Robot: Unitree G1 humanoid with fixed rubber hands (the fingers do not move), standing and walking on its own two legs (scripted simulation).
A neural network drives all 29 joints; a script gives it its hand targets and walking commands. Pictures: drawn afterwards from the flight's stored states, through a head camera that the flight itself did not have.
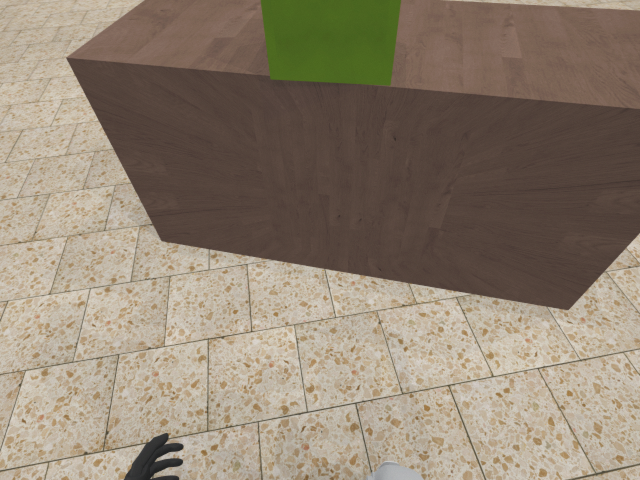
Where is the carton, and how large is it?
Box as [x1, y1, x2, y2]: [261, 0, 400, 85]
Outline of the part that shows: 261,0 271,79 390,85 400,0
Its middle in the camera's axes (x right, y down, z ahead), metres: +0.04 -0.55 +0.91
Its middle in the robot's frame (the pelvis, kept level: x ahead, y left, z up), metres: +1.07 -0.09 +0.13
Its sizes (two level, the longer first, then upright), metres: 0.288 0.244 0.247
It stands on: a pedestal, 0.77 m high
